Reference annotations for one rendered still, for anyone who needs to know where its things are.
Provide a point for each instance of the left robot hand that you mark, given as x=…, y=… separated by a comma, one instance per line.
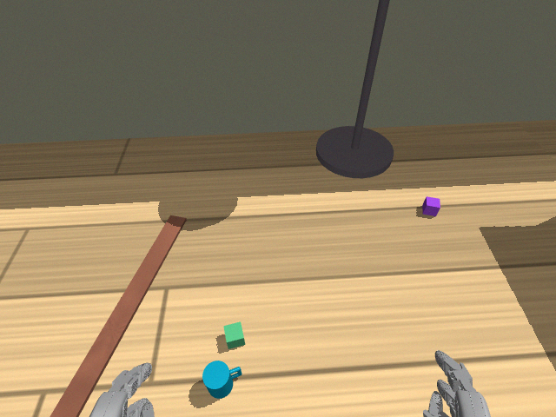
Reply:
x=114, y=403

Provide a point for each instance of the right robot hand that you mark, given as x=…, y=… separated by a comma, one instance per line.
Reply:
x=460, y=395

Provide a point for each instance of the coat stand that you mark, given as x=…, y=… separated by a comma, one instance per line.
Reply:
x=354, y=151

